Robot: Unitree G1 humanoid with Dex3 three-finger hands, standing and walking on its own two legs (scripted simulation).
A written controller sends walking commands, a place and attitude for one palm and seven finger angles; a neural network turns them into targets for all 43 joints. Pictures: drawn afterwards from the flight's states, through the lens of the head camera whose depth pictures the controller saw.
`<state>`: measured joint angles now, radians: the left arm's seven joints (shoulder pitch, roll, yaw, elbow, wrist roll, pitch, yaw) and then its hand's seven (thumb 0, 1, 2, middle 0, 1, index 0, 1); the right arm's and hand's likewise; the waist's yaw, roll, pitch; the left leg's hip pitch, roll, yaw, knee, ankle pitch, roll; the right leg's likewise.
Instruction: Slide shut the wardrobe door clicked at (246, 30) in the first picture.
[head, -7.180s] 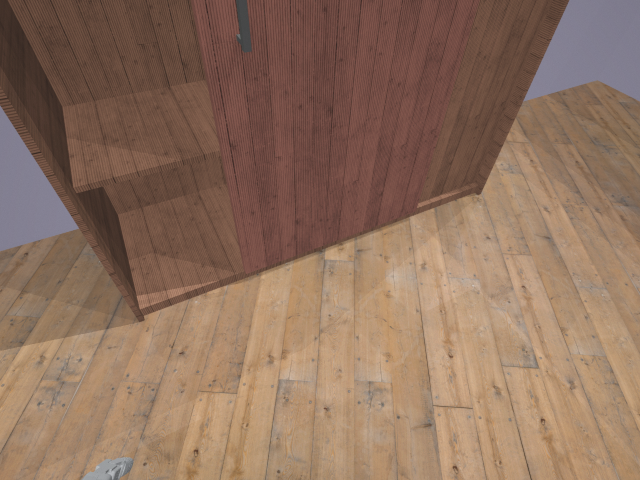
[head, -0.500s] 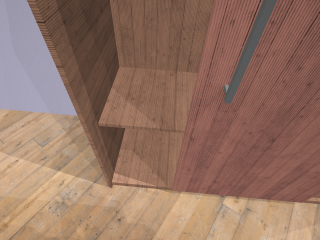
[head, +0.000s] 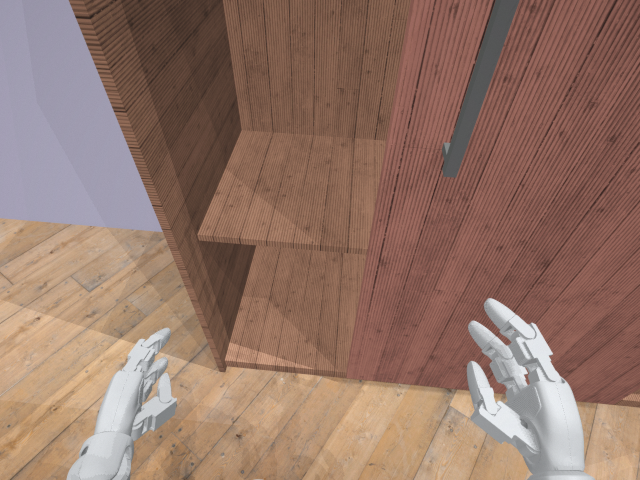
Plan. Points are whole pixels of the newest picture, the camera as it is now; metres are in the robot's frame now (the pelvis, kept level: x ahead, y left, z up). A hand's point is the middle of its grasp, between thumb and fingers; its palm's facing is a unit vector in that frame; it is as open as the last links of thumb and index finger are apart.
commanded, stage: raise the hand with hooked fingers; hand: right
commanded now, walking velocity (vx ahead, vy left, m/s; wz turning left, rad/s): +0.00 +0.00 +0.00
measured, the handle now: (486, 43) +0.51 -0.14 +0.31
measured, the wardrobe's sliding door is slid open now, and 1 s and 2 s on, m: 0.38 0.38 0.38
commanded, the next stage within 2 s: move the hooked fingers beside the handle in 1.76 s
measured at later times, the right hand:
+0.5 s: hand (577, 373) +0.22 -0.22 +0.12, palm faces +0.07 +0.99 -0.09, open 11.1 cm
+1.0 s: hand out of the picture +0.26 -0.27 +0.23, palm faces +0.15 +0.98 -0.12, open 13.7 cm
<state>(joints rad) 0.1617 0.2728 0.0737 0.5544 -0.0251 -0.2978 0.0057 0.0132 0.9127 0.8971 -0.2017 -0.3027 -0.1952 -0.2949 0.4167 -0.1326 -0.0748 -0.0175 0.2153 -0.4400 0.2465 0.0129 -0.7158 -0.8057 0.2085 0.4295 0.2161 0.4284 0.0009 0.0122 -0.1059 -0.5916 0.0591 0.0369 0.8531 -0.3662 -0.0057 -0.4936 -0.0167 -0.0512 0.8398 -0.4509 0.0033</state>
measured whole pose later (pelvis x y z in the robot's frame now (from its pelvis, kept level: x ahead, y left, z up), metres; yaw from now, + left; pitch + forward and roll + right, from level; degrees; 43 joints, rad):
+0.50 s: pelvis +0.00 -0.01 +0.02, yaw -2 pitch +2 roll +1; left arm 0.31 0.21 -0.08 0.62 -0.04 -0.33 0.06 0.01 0.90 0.90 -0.21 -0.30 -0.20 -0.30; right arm 0.31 -0.29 -0.25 -0.15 0.29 -0.09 0.25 0.01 -0.12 -0.56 0.26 0.80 0.26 0.80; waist -0.01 -0.05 -0.05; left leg -0.42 0.05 0.08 0.68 -0.29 -0.02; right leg -0.37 -0.02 -0.01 0.74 -0.40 -0.01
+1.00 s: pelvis +0.01 +0.00 +0.04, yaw -3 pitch -3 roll +1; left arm 0.18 0.26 -0.09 0.64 -0.07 -0.34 0.10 0.01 0.90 0.90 -0.21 -0.30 -0.20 -0.30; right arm -0.04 -0.41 -0.43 -0.05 0.33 0.16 0.36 0.00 0.44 -0.32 0.30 1.16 0.30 1.15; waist -0.08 -0.07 -0.02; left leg -0.19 0.04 0.10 0.48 -0.23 -0.01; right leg -0.14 -0.02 0.00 0.51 -0.31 0.00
